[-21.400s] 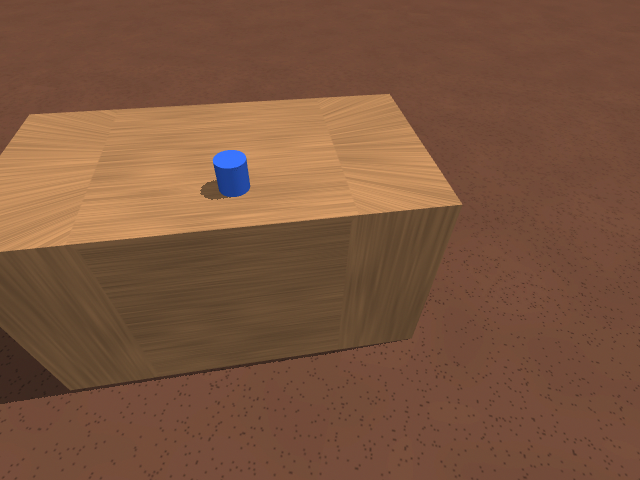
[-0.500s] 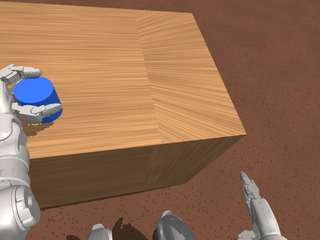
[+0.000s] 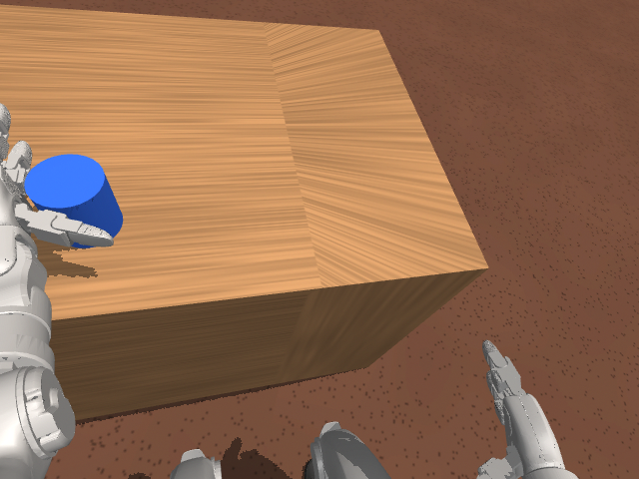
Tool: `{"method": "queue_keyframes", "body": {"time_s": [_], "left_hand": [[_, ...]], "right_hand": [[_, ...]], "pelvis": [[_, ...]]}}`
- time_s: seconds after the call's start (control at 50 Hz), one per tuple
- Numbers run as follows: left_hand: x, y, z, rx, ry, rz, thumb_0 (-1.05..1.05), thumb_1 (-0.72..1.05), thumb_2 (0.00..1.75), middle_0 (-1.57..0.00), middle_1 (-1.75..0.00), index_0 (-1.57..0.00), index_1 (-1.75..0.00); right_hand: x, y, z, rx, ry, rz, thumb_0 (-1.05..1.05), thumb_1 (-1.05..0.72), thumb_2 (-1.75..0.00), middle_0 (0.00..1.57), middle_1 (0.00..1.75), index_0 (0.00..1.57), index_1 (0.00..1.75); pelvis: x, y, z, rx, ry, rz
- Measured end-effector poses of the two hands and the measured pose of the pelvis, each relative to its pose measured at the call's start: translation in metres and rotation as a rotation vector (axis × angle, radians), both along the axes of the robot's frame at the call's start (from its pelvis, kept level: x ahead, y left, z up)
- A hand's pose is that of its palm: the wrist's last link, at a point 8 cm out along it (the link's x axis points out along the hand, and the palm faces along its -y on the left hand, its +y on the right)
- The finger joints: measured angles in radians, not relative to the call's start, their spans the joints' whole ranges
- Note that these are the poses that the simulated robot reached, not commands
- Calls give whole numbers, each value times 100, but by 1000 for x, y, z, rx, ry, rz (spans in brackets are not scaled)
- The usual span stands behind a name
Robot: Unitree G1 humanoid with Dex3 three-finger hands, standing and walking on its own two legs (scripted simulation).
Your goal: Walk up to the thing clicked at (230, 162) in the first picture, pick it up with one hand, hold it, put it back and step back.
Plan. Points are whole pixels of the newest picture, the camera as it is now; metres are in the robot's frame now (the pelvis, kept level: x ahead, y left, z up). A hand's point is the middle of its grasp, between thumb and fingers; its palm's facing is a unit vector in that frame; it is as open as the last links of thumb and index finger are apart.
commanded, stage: withdraw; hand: left
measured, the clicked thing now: (78, 202) +0.51 +0.21 +0.02
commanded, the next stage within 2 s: rise in 0.22 s
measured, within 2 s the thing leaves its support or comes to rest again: neither
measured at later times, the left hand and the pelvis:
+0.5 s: hand out of the picture +0.49 +0.32 +0.13, palm faces +0.29 -0.93 -0.22, open 17.7 cm; pelvis +0.04 +0.01 +0.05, yaw +0 degrees
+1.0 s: hand out of the picture +0.31 +0.29 +0.11, palm faces +0.32 -0.87 -0.37, open 17.5 cm; pelvis +0.05 +0.00 +0.07, yaw +1 degrees
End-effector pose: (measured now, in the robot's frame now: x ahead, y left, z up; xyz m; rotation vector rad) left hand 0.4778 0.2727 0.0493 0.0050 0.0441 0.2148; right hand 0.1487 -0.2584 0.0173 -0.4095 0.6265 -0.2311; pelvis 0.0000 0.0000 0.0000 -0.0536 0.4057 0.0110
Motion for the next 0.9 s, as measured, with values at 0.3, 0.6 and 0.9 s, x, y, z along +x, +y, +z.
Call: {"method": "queue_keyframes", "body": {"time_s": [0.3,0.6,0.9], "left_hand": [[11,66,112,56,-51,49,-2,-61,3,-5,-6,-7,-4],[-42,117,97,179,288,229,-2,-60,4,-8,-6,-7,-6],[-143,89,86,311,316,207,-2,-57,3,-8,-3,-7,-4]], "right_hand": [[9,2,9,58,35,-54,0,51,-6,6,5,6,5],[30,7,8,174,119,-61,0,50,-7,6,5,6,6],[50,11,9,236,67,-20,0,47,-8,6,5,6,6]], "pelvis": [[20,4,28,-2,-58,-1],[41,6,57,20,-129,-4],[51,5,68,30,-209,7]]}}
